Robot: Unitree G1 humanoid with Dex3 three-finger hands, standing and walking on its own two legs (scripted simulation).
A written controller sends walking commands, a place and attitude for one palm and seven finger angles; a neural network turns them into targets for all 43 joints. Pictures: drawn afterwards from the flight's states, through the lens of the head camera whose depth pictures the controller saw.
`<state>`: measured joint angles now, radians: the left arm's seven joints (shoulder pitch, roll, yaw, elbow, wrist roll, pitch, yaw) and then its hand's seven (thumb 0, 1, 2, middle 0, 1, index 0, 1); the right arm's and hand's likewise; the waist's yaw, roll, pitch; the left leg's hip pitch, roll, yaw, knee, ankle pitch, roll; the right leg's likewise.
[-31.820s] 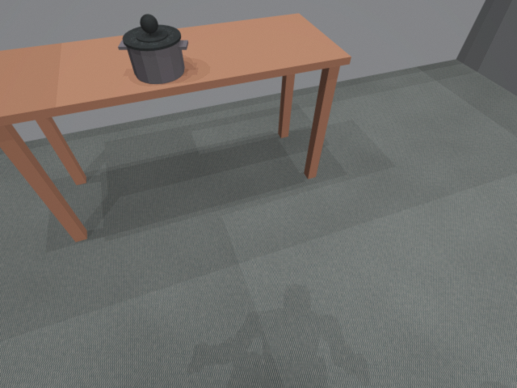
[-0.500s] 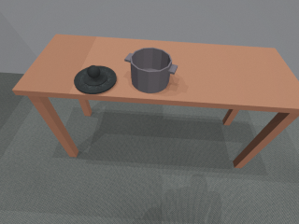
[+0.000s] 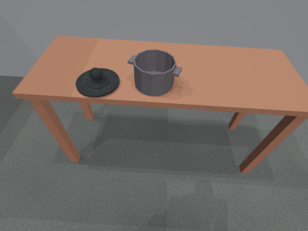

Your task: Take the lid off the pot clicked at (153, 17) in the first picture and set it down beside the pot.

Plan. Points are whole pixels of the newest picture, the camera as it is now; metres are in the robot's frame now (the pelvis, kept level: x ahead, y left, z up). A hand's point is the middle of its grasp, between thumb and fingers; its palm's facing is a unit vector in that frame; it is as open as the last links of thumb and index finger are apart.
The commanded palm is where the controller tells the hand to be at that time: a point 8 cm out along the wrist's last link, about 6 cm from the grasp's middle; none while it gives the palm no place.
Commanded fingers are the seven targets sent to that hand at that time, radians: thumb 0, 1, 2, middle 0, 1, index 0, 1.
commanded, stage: look to check the result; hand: left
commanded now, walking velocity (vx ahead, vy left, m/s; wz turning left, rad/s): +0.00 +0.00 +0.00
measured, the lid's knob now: (96, 74) +0.69 +0.28 -0.03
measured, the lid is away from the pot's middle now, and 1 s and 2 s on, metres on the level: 0.25 0.25 0.25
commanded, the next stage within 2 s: stand and wait in 0.10 s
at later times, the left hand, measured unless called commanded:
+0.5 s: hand out of the picture -0.01 +0.16 -0.18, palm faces +0.04 -0.98 -0.17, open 7.3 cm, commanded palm none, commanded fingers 0.00 0.90 0.90 -0.20 -0.30 -0.20 -0.30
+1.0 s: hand out of the picture -0.02 +0.16 -0.18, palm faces +0.04 -0.99 -0.16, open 7.4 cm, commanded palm none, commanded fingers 0.00 0.90 0.90 -0.20 -0.30 -0.20 -0.30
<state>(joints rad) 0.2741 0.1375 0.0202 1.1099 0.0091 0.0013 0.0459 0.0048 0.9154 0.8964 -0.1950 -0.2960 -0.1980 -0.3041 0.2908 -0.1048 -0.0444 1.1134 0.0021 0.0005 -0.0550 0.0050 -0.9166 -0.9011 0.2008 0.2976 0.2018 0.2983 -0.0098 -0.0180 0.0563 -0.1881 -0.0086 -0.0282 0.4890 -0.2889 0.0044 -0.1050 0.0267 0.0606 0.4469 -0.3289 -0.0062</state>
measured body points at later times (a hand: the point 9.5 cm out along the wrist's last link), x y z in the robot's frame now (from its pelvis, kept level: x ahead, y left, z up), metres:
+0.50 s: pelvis -0.01 +0.00 +0.00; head +0.01 +0.01 +0.45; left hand -0.01 +0.21 -0.16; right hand -0.02 -0.21 -0.16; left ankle -0.02 +0.12 -0.74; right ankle -0.06 -0.12 -0.74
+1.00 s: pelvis -0.01 +0.00 +0.00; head +0.01 +0.01 +0.45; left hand -0.02 +0.21 -0.16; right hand -0.03 -0.21 -0.16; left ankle -0.02 +0.12 -0.74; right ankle -0.06 -0.12 -0.74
